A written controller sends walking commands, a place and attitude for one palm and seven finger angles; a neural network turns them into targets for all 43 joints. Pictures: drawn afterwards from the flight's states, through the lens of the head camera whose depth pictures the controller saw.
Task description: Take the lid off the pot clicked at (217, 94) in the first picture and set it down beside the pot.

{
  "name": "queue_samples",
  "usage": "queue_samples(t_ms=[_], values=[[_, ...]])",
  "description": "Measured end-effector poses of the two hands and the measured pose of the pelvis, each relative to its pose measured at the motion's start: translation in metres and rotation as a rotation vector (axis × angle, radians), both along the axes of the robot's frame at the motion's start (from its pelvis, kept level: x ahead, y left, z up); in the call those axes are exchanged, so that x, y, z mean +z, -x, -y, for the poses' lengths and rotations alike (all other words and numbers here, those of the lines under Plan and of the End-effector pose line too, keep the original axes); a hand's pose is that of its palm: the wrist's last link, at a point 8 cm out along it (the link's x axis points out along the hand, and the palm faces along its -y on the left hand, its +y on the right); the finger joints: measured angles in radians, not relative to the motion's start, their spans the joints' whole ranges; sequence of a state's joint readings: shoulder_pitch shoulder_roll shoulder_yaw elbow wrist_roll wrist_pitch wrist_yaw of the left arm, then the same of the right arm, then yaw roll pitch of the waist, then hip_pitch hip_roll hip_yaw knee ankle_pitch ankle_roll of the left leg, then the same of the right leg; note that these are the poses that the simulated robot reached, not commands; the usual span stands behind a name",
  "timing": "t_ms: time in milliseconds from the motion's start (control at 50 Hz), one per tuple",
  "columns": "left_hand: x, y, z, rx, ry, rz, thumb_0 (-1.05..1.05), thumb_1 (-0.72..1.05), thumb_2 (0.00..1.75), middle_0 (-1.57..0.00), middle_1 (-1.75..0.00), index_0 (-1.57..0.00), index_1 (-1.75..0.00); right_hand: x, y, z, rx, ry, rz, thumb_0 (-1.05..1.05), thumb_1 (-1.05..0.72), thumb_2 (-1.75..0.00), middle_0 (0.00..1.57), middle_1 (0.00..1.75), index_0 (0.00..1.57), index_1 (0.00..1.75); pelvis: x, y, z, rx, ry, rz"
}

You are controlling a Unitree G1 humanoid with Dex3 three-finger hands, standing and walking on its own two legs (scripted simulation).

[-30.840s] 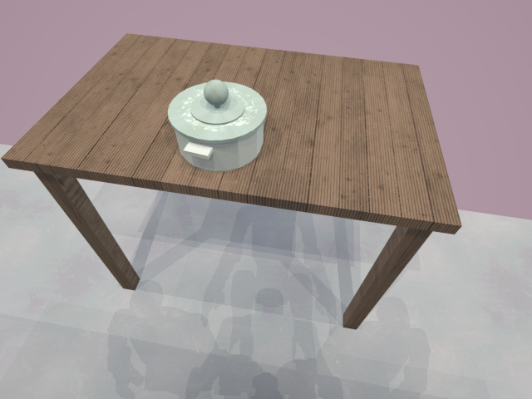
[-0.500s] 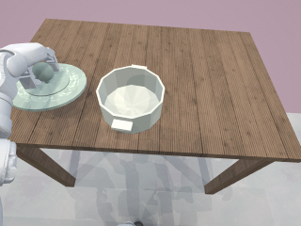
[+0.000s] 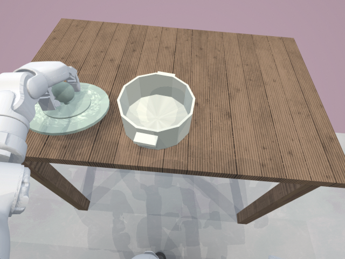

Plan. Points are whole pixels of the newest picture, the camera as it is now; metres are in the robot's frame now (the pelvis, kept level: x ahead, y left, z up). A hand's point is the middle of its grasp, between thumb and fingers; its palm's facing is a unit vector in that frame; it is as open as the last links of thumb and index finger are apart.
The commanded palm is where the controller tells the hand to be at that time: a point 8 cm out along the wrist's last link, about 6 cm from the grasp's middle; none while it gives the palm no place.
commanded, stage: lower the lid onto the table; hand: left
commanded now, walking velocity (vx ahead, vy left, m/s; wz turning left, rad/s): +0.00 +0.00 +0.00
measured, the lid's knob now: (63, 92) +0.48 +0.28 +0.08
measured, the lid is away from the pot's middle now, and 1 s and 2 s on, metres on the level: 0.23 0.24 0.25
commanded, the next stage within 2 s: open the fingers wide in 0.84 s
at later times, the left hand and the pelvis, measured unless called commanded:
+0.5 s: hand (55, 105) +0.45 +0.29 +0.07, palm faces -0.47 -0.05 -0.88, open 8.3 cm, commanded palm +0.48 +0.28 +0.14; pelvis +0.00 +0.01 -0.01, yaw -1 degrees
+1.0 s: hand (59, 108) +0.46 +0.29 +0.04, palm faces -0.47 -0.05 -0.88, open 8.1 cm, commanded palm +0.47 +0.28 +0.11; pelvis +0.00 +0.01 -0.02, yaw -2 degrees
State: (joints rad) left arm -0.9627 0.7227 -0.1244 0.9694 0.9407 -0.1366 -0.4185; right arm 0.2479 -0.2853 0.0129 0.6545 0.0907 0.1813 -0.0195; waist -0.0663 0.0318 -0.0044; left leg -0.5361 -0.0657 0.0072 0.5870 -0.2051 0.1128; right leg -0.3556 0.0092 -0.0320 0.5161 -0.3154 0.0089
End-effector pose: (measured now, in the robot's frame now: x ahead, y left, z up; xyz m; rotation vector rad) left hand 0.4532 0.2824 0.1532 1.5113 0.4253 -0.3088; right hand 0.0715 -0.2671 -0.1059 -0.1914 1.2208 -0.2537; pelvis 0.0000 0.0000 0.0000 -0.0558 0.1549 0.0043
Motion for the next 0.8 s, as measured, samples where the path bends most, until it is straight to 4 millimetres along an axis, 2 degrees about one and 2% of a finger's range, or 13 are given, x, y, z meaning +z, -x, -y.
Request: queue_samples(t_ms=[120, 320, 620, 800], values=[[-0.002, -0.003, -0.002, -0.003, 0.009, 0.007, 0.12, 0.3, 0.95, -1.19, -1.1, -0.49, -0.8, 0.0, 0.018, 0.006, -0.027, 0.023, -0.033, 0.01, -0.91, -0.9, 0.2, 0.3, 0.21, 0.3, -0.001, -0.002, -0.001, -0.005, 0.002, -0.007], [-0.018, -0.006, -0.006, -0.009, 0.021, -0.017, 0.12, 0.3, 0.96, -1.19, -1.1, -0.49, -0.8, -0.002, 0.043, 0.01, -0.075, 0.041, -0.091, 0.01, -0.91, -0.9, 0.2, 0.3, 0.21, 0.3, -0.003, -0.005, -0.003, -0.019, 0.005, -0.02], [-0.033, -0.003, -0.01, -0.022, 0.007, -0.023, 0.13, 0.3, 0.95, -1.19, -1.1, -0.49, -0.81, -0.006, 0.037, 0.003, -0.062, 0.041, -0.081, 0.01, -0.91, -0.9, 0.2, 0.3, 0.21, 0.3, -0.007, -0.003, -0.007, -0.017, 0.012, -0.043], [-0.043, -0.009, -0.01, 0.0, 0.003, -0.045, 0.13, 0.29, 0.95, -1.19, -1.1, -0.5, -0.84, -0.008, 0.039, 0.003, -0.061, 0.055, -0.081, 0.01, -0.91, -0.9, 0.21, 0.3, 0.21, 0.3, -0.012, -0.001, -0.008, -0.019, 0.015, -0.062]])
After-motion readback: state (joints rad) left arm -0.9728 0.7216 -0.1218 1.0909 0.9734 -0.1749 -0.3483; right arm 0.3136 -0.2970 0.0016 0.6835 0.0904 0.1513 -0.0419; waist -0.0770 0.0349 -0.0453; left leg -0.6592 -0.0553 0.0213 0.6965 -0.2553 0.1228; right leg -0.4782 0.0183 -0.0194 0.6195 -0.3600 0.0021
